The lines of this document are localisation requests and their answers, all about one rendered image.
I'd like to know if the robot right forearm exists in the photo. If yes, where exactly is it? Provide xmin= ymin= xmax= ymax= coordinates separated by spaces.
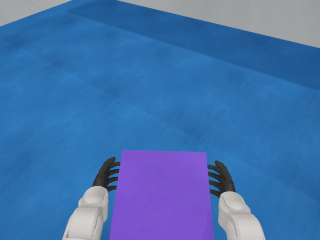
xmin=218 ymin=191 xmax=266 ymax=240

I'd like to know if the robot left hand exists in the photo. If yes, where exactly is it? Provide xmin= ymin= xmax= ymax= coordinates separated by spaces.
xmin=92 ymin=157 xmax=121 ymax=192

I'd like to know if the robot right hand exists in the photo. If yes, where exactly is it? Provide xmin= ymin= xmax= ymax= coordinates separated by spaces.
xmin=207 ymin=160 xmax=237 ymax=199

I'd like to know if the carton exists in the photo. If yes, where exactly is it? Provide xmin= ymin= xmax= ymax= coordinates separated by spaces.
xmin=109 ymin=150 xmax=215 ymax=240

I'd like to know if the robot left forearm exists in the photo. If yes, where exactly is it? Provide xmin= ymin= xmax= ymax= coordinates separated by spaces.
xmin=62 ymin=186 xmax=109 ymax=240

